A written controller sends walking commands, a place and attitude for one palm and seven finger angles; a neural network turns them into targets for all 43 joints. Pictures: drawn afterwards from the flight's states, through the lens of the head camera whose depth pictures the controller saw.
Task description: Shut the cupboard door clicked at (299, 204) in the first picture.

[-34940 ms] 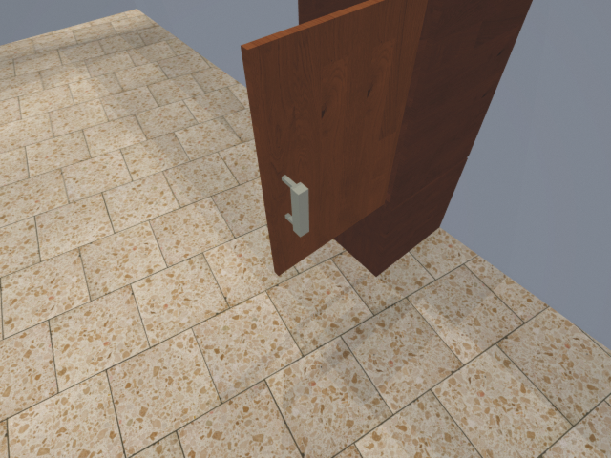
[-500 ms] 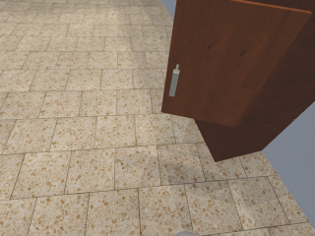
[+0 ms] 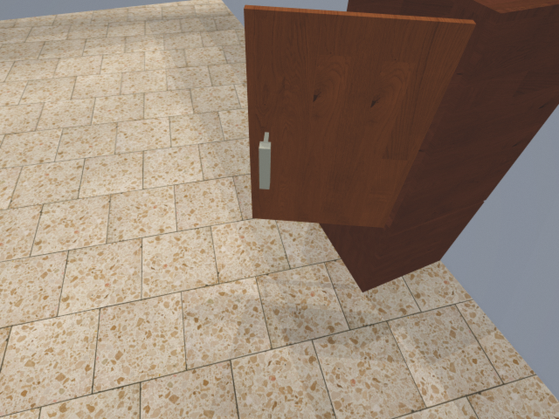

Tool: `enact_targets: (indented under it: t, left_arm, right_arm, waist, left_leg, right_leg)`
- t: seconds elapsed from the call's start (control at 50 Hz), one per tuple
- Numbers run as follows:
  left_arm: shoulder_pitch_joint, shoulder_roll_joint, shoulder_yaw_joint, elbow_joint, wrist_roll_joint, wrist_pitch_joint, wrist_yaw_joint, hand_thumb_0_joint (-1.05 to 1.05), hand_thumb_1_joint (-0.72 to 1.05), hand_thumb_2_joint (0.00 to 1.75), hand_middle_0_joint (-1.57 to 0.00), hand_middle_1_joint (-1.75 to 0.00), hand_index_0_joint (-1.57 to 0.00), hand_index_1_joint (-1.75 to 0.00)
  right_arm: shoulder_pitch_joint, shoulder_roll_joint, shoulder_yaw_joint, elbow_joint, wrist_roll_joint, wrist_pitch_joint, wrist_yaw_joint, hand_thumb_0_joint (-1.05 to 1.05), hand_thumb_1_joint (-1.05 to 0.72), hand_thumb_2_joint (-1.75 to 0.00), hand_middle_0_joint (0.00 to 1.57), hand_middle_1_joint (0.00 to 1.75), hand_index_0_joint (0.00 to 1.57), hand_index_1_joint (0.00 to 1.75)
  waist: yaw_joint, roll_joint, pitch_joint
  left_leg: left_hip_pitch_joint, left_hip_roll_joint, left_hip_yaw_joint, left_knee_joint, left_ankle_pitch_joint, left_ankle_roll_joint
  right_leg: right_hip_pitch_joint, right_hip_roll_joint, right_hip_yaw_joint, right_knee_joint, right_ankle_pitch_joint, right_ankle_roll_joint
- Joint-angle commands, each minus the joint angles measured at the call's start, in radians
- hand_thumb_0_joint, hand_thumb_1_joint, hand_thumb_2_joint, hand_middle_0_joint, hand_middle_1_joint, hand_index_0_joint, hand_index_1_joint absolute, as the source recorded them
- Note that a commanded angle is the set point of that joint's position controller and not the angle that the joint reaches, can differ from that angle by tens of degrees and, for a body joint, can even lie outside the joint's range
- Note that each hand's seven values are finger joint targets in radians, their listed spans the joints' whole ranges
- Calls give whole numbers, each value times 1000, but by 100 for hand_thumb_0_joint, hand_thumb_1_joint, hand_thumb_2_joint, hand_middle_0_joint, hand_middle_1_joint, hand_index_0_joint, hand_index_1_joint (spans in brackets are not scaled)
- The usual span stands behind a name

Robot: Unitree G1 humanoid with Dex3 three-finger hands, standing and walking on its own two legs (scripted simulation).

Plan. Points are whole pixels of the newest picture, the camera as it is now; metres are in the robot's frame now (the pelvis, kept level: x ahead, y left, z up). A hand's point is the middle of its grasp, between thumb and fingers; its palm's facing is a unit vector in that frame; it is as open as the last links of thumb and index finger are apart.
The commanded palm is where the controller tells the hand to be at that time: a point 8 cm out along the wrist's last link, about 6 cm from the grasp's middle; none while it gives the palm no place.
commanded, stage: take the last steps up to it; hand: left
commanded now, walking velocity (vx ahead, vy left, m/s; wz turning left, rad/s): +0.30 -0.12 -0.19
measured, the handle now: (265, 160) +0.69 +0.07 -0.08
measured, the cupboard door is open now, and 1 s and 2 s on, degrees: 63 63 63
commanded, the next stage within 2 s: come to a stop and stand still in 0.48 s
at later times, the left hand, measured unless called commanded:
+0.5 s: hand (224, 342) +0.28 +0.12 -0.18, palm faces -0.19 -0.96 -0.19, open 7.4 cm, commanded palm none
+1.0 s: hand (227, 338) +0.29 +0.11 -0.19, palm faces -0.02 -0.98 -0.19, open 7.4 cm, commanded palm none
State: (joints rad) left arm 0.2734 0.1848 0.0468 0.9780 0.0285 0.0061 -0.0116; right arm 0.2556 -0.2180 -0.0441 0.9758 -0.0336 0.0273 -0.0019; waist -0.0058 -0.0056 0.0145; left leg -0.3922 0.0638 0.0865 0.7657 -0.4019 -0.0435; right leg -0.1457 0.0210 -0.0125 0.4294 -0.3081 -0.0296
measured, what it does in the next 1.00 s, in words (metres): walks ahead: left foot, then right foot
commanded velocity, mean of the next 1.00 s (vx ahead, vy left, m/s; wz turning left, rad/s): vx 0.02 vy -0.02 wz -0.04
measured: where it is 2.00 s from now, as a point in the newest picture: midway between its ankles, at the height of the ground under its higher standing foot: outside the picture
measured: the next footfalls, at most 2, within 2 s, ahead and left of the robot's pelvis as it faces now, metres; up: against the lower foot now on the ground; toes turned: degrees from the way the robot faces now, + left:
left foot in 0.04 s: +0.07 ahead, +0.11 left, +0.00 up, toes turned +6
right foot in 0.50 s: +0.27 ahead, -0.19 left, +0.00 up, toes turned -12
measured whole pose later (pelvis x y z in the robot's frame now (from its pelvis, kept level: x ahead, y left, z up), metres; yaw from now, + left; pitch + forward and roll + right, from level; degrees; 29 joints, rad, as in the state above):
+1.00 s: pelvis +0.23 -0.06 -0.01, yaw -6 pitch -1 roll -1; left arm 0.21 0.19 0.05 1.01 0.01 0.03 0.04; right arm 0.11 -0.17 -0.03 0.96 -0.02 0.04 -0.02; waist 0.03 -0.04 0.08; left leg -0.31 -0.01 0.05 0.59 -0.25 0.05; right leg -0.29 -0.02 -0.09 0.65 -0.40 -0.01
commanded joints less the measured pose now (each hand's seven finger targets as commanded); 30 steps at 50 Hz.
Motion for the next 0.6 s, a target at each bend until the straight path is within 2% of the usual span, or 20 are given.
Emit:
enact_targets:
  t: [0.0,0.02,0.04,0.06,0.08,0.12,0.18,0.24,0.3,0.36,0.4,0.42,0.44,0.46,0.48,0.5,0.52,0.54,0.56,0.58]
  left_arm:
    - [-39,151,45,-47,-13,-14,1,0,90,90,-20,-30,-20,-30]
    - [-14,77,31,-60,-22,-12,-9,0,90,90,-20,-30,-20,-30]
    - [-65,77,21,-98,-11,-15,-13,0,90,90,-20,-30,-20,-30]
    - [-105,113,34,-113,2,-9,-18,0,90,90,-20,-30,-20,-30]
    - [-110,130,43,-91,16,-1,-20,0,90,90,-20,-30,-20,-30]
    - [-78,108,49,-61,14,4,-32,0,90,90,-20,-30,-20,-30]
    - [-30,69,35,-31,4,9,-33,0,90,90,-20,-30,-20,-30]
    - [-88,56,26,-44,2,13,-34,0,90,90,-20,-30,-20,-30]
    - [-159,35,13,-66,0,11,-36,0,90,90,-20,-30,-20,-30]
    - [-199,43,12,-71,-3,4,-34,0,90,90,-20,-30,-20,-30]
    - [-147,58,18,-55,-5,-2,-30,0,90,90,-20,-30,-20,-30]
    - [-87,67,23,-36,-5,-8,-27,0,90,90,-20,-30,-20,-30]
    - [20,97,30,-3,-3,-17,-21,0,90,90,-20,-30,-20,-30]
    - [162,153,47,43,4,-29,-12,0,90,90,-20,-30,-20,-30]
    - [271,250,69,77,10,-42,3,0,90,90,-20,-30,-20,-30]
    - [248,269,64,78,-14,-43,11,0,90,90,-20,-30,-20,-30]
    - [159,237,53,57,-19,-37,17,0,90,90,-20,-30,-20,-30]
    - [62,182,39,40,-15,-38,24,0,90,90,-20,-30,-20,-30]
    - [-3,145,27,20,-14,-38,26,0,90,90,-20,-30,-20,-30]
    - [-42,104,13,6,-14,-45,30,0,90,90,-20,-30,-20,-30]
  right_arm:
    - [147,-94,-19,-19,2,-68,-18,0,-90,-90,20,30,20,30]
    - [235,-194,-41,6,-12,-77,-27,0,-90,-90,20,30,20,30]
    - [322,-259,-53,11,-15,-74,-38,0,-90,-90,20,30,20,30]
    - [290,-263,-49,-2,-13,-66,-42,0,-90,-90,20,30,20,30]
    - [237,-202,-32,-9,-11,-70,-44,0,-90,-90,20,30,20,30]
    - [152,-139,-12,-25,-7,-80,-46,0,-90,-90,20,30,20,30]
    - [185,-107,-1,3,-2,-98,-50,0,-90,-90,20,30,20,30]
    - [222,-101,-5,25,2,-96,-47,0,-90,-90,20,30,20,30]
    - [231,-108,-15,49,-4,-89,-42,0,-90,-90,20,30,20,30]
    - [235,-108,-17,68,-7,-81,-38,0,-90,-90,20,30,20,30]
    - [205,-127,-26,71,-2,-75,-38,0,-90,-90,20,30,20,30]
    - [192,-134,-27,70,1,-73,-38,0,-90,-90,20,30,20,30]
    - [177,-127,-27,73,6,-71,-34,0,-90,-90,20,30,20,30]
    - [159,-107,-24,71,18,-74,-26,0,-90,-90,20,30,20,30]
    - [201,-26,-10,55,34,-73,-16,0,-90,-90,20,30,20,30]
    - [197,-23,-8,38,34,-60,-22,0,-90,-90,20,30,20,30]
    - [161,-13,-10,34,31,-53,-17,0,-90,-90,20,30,20,30]
    - [156,-2,-18,43,23,-46,-18,0,-90,-90,20,30,20,30]
    - [157,-7,-12,58,17,-42,-18,0,-90,-90,20,30,20,30]
    - [157,-3,-7,65,13,-38,-19,0,-90,-90,20,30,20,30]
  waist:
    - [-70,-22,-12]
    - [-98,264,-40]
    - [-132,350,-26]
    - [-116,206,38]
    - [-83,189,92]
    - [-35,163,140]
    - [-15,153,58]
    - [-29,120,71]
    - [-40,148,96]
    - [-51,174,119]
    - [-22,176,77]
    - [8,157,44]
    - [59,113,-3]
    - [128,16,-90]
    - [149,-268,-209]
    - [117,-266,-212]
    - [90,-165,-76]
    - [45,-197,-49]
    - [17,-168,-24]
    - [-6,-112,-13]
  left_leg:
    - [349,-4,0,-352,146,10]
    - [490,229,-333,-474,-19,75]
    - [481,430,-602,-578,-116,166]
    - [385,470,-593,-613,-183,211]
    - [298,395,-510,-628,-128,161]
    - [231,313,-302,-607,75,112]
    - [335,247,-89,-532,493,95]
    - [361,248,-35,-524,574,131]
    - [370,253,10,-521,573,148]
    - [340,264,19,-498,607,150]
    - [329,276,23,-452,646,146]
    - [314,264,34,-386,692,137]
    - [268,228,55,-258,698,113]
    - [158,161,100,-62,562,74]
    - [-56,-15,127,244,-41,38]
    - [-93,-32,-2,442,-268,54]
    - [-142,5,-46,491,-203,64]
    - [-124,27,-71,491,-114,63]
    - [-111,52,-85,481,-55,55]
    - [-69,63,-87,430,-21,43]
  right_leg:
    - [-230,-126,163,25,-62,-107]
    - [-419,-7,68,287,-133,-43]
    - [-540,22,5,533,-270,-15]
    - [-568,-40,75,653,-238,-21]
    - [-569,-58,89,712,-137,-10]
    - [-540,-75,74,751,-11,8]
    - [-521,-60,40,717,68,28]
    - [-540,-73,3,622,113,34]
    - [-511,-92,-41,430,149,30]
    - [-413,-76,-72,283,133,9]
    - [-291,-58,-80,226,122,-13]
    - [-192,-35,-95,184,136,-22]
    - [-30,-14,-99,108,182,-32]
    - [182,-77,-12,52,212,-56]
    - [372,-329,316,-42,261,-148]
    - [280,-420,433,-154,232,-195]
    - [151,-393,376,-196,92,-200]
    - [57,-348,335,-216,66,-166]
    - [-9,-326,269,-204,112,-161]
    - [-71,-310,179,-189,303,-154]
